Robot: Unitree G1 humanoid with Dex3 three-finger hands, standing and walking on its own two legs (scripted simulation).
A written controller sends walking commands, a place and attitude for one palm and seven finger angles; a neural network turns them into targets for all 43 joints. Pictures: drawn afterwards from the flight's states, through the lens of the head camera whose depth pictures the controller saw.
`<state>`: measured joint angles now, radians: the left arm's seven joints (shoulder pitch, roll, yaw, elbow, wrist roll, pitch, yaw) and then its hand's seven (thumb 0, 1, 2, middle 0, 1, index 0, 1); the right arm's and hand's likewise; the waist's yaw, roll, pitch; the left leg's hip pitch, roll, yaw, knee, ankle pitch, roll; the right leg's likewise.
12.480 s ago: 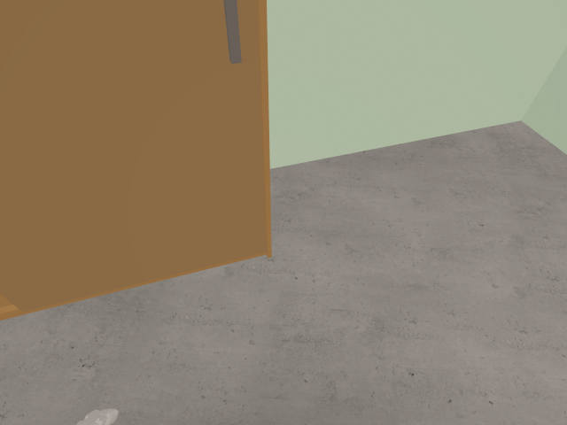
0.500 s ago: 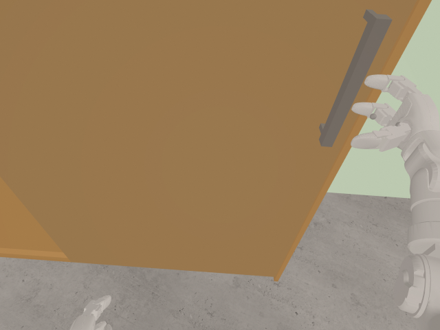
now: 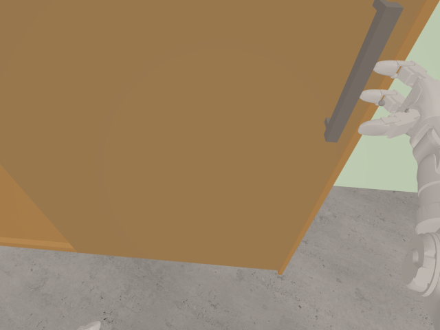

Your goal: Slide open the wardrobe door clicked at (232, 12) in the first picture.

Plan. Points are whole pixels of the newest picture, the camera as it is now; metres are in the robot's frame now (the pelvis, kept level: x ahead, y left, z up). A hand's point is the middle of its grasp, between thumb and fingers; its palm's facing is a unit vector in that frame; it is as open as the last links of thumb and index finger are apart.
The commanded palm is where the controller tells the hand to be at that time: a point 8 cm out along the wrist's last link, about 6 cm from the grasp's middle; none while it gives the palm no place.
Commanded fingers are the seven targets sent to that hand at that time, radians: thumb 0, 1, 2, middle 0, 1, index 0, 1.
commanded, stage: feel for the door with the fingertips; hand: right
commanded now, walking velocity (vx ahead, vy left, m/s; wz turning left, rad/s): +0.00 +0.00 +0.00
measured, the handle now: (352, 78) +0.50 -0.16 +0.24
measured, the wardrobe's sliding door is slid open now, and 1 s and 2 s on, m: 0.00 0.00 0.00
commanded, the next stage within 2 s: slide the fingers in behind the handle in 0.02 s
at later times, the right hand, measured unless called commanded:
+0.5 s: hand (378, 102) +0.45 -0.20 +0.23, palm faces -0.02 +1.00 +0.00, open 14.0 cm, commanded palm +0.43 -0.24 +0.23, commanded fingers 0.00 0.50 -0.30 0.30 1.20 0.30 1.20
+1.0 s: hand (361, 100) +0.45 -0.17 +0.23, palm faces -0.01 +1.00 -0.01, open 14.0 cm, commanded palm +0.43 -0.22 +0.23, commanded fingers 0.00 0.50 -0.30 0.30 1.20 0.30 1.20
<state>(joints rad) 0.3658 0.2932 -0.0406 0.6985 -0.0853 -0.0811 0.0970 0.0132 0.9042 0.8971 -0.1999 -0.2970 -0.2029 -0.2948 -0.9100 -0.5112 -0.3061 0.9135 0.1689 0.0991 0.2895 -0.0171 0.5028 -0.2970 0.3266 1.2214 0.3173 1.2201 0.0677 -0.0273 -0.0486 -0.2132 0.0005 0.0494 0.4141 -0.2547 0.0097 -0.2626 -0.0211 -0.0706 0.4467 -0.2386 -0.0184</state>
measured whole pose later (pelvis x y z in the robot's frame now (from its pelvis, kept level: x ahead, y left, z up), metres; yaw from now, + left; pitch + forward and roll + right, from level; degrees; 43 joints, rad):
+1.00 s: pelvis +0.00 +0.01 +0.00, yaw -1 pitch +2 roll +0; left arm 0.31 0.27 -0.05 0.69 -0.08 -0.07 0.09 0.01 0.90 0.90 -0.20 -0.30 -0.20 -0.29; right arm -0.91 -0.41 -0.25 0.83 0.17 0.16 0.21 -0.02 0.50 -0.30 0.30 1.21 0.30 1.21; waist 0.05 -0.03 -0.05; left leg -0.20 0.00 0.06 0.41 -0.26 0.02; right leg -0.25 -0.02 -0.06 0.44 -0.23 -0.01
